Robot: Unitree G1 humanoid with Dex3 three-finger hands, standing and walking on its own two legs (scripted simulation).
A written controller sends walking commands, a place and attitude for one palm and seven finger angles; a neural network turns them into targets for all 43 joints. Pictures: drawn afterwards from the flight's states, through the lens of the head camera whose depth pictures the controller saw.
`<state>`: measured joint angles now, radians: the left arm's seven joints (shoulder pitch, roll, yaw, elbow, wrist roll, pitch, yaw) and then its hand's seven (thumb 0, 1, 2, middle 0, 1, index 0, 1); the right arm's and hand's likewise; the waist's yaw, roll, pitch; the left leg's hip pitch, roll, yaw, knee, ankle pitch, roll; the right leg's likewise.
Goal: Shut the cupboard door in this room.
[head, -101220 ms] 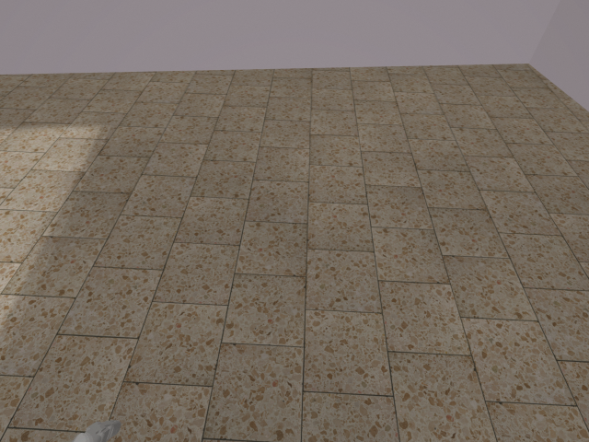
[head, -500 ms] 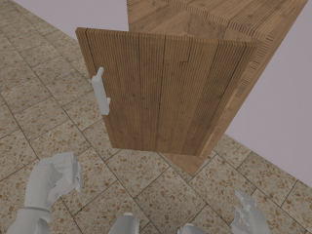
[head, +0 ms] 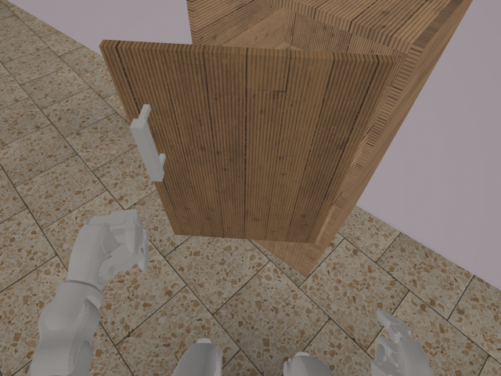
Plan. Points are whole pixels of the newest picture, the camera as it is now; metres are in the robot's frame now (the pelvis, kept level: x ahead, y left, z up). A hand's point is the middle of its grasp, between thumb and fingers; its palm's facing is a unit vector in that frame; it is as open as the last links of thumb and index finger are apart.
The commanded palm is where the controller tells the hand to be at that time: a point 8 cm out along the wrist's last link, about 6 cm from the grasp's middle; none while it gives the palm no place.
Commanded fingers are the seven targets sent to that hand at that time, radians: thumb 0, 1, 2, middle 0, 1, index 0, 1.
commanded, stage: bring the fist close to the handle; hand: left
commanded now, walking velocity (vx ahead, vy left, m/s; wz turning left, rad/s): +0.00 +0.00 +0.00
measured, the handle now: (151, 144) +0.49 +0.20 +0.06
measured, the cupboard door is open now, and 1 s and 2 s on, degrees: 35 35 26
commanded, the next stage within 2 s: push the door shut along its arc in 1.04 s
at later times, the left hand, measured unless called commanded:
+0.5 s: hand (155, 205) +0.36 +0.16 +0.07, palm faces -0.03 -1.00 -0.03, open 3.1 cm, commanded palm +0.34 +0.22 +0.06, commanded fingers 0.00 0.90 0.90 -1.30 -1.50 -1.30 -1.50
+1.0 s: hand (163, 197) +0.38 +0.16 +0.06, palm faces -0.01 -1.00 -0.02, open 3.1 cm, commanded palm +0.36 +0.21 +0.06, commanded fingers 0.00 0.90 0.90 -1.30 -1.50 -1.30 -1.50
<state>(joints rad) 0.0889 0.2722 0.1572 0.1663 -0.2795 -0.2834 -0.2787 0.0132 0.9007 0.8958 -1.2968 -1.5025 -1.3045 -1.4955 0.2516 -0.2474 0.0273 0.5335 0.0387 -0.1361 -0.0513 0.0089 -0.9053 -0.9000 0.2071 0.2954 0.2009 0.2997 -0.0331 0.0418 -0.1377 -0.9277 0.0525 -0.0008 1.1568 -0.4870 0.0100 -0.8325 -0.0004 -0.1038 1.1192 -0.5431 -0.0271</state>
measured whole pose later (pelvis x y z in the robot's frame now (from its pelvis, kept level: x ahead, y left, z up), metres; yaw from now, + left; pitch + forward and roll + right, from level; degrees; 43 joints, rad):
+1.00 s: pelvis +0.00 +0.00 +0.01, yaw -1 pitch +15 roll -1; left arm -0.34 0.25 0.20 0.67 -0.19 -0.43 -0.17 0.01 0.90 0.90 -1.30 -1.50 -1.30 -1.50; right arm 0.32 -0.26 0.00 0.61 0.03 -0.02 -0.01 0.01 -0.91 -0.90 0.21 0.30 0.20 0.30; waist -0.06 0.02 -0.13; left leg -0.90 0.05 0.04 1.08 -0.44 0.01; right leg -0.84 0.00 -0.06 1.07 -0.51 -0.02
